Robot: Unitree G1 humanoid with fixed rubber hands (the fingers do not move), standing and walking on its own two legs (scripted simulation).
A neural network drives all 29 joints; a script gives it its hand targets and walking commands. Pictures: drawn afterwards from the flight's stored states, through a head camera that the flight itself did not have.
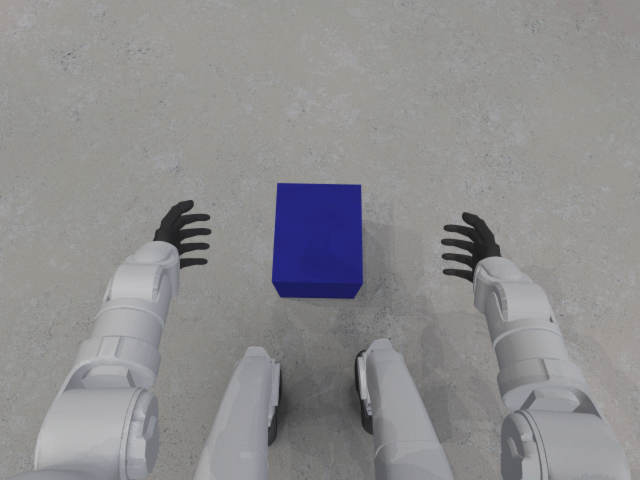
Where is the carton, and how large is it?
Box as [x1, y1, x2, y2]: [272, 183, 362, 298]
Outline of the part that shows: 277,183 272,282 279,295 285,297 353,298 362,283 360,185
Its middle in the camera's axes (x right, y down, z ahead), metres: +0.00 +0.03 +1.02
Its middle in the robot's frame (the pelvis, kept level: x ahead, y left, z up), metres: +0.53 -0.01 -0.57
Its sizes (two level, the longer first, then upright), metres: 0.248 0.208 0.225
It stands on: the floor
